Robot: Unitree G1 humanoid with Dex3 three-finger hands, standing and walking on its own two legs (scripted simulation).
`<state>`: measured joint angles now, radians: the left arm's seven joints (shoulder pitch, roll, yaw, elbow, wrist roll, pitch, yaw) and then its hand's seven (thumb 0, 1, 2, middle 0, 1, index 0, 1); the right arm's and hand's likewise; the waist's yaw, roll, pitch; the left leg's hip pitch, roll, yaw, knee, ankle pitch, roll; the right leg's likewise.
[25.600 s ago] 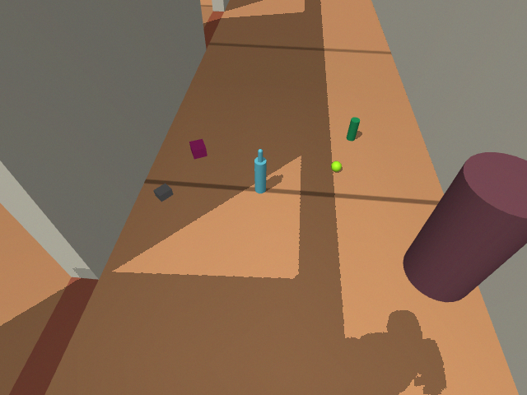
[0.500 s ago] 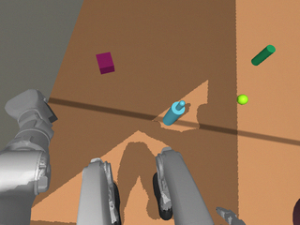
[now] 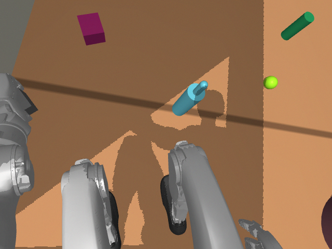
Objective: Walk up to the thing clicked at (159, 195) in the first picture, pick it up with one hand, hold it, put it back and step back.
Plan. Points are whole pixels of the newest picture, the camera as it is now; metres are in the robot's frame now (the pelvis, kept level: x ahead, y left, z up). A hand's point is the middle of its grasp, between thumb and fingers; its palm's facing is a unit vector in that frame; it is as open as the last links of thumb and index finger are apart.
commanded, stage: crouch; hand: left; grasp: from above
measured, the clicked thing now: (14, 106) +0.48 +0.30 -0.19
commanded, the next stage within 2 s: lower in 0.54 s
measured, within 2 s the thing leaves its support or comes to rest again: neither
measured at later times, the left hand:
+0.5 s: hand (20, 107) +0.49 +0.30 -0.23, palm faces -0.37 -0.22 -0.90, open 8.4 cm
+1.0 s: hand (31, 110) +0.49 +0.30 -0.28, palm faces -0.38 -0.24 -0.89, open 8.3 cm
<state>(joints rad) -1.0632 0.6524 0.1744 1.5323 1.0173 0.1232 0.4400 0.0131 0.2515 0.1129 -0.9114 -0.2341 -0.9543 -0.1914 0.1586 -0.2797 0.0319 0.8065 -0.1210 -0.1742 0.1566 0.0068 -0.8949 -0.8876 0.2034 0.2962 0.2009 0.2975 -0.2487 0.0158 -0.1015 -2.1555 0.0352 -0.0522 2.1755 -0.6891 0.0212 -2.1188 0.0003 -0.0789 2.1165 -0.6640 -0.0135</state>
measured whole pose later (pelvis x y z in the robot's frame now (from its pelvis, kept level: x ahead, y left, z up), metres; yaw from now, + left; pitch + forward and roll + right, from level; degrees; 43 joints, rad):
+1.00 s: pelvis +0.00 +0.00 -0.09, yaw -5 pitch +33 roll -9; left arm -1.17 0.90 0.22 1.69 1.10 0.03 0.47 0.00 0.26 0.21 -0.86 -0.29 -0.90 -0.25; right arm 0.17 -0.33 0.18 0.72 -0.16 -0.17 0.22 0.00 -0.91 -0.89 0.20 0.30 0.20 0.30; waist -0.33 -0.07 0.07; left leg -2.36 0.05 -0.13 2.48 -0.70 0.03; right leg -2.29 0.01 -0.15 2.36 -0.64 0.00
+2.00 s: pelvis -0.01 +0.01 -0.09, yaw -10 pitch +30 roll -14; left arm -1.25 1.07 0.19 1.79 1.05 0.06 0.58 0.00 0.25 0.24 -0.84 -0.34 -0.88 -0.31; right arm 0.14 -0.35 0.33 0.66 -0.19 -0.28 0.27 0.00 -0.91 -0.89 0.20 0.30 0.20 0.30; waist -0.42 -0.14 0.19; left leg -2.35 0.06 -0.21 2.52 -0.73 0.04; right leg -2.25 0.05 -0.21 2.33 -0.63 0.02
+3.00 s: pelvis -0.01 +0.02 -0.08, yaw -12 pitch +28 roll -16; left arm -1.29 1.21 0.17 1.81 1.01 0.05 0.55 0.00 -0.15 0.67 -0.41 -0.72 -0.41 -0.71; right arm 0.12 -0.38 0.41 0.61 -0.20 -0.30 0.25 0.00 -0.90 -0.89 0.20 0.30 0.20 0.30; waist -0.46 -0.18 0.27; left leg -2.33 0.06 -0.24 2.50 -0.72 0.05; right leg -2.21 0.06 -0.24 2.28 -0.61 0.03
